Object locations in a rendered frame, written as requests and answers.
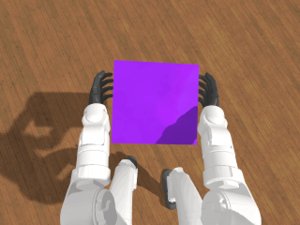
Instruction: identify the robot right upper arm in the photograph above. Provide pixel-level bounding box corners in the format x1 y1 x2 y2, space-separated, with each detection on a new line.
201 188 262 225

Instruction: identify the right robot forearm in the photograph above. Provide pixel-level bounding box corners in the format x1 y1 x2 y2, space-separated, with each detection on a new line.
197 105 255 202

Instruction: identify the robot left upper arm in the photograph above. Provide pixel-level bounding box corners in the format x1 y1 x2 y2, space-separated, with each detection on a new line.
61 187 117 225

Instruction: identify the robot left foot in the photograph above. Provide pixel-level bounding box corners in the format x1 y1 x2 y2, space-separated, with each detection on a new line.
126 156 137 192

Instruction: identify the robot right foot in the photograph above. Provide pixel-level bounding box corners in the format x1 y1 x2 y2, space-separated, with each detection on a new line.
162 169 176 210

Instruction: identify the right robot hand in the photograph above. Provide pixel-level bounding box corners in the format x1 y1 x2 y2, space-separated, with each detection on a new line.
198 72 219 108

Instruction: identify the robot foot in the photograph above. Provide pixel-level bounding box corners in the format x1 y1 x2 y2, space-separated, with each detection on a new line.
126 156 137 192
162 169 176 210

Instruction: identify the left robot hand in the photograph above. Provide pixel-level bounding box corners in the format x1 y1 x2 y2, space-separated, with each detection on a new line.
88 70 113 105

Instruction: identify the carton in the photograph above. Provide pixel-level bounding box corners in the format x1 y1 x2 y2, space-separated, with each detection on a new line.
112 60 200 145

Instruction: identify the left robot forearm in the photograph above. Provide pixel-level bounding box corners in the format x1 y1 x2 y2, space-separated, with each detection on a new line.
60 103 111 225

